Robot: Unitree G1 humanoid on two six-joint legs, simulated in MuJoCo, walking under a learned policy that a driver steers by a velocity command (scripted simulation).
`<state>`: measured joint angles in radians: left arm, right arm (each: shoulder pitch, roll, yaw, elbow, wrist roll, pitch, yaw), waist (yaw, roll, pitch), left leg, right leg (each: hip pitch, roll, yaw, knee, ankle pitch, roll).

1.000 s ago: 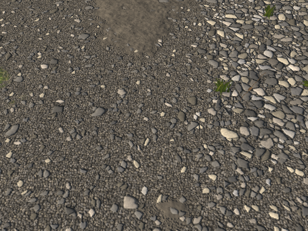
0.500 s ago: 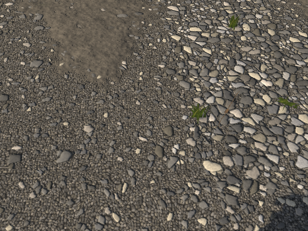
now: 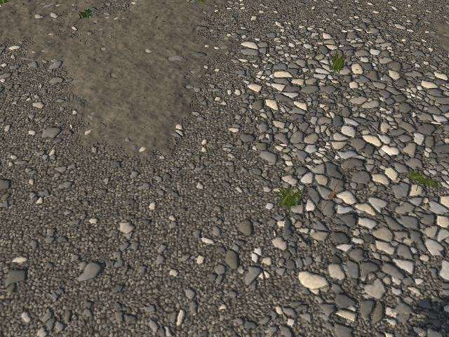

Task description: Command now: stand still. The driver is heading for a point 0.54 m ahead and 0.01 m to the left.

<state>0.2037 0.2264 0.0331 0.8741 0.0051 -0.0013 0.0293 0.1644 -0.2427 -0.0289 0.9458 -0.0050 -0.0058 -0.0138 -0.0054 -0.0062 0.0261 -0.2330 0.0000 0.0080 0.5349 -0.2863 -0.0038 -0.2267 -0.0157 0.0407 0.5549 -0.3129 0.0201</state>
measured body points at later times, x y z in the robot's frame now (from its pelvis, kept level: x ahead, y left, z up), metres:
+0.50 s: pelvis +0.03 -0.01 -0.01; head +0.03 -0.02 +0.44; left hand +0.07 +0.25 -0.15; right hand +0.05 -0.27 -0.16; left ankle +0.00 +0.12 -0.73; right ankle +0.00 -0.12 -0.73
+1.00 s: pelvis +0.25 +0.03 -0.02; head +0.29 +0.03 +0.43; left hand +0.18 +0.28 -0.16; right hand +0.47 -0.22 -0.11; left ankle +0.36 +0.12 -0.73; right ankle +0.04 -0.12 -0.67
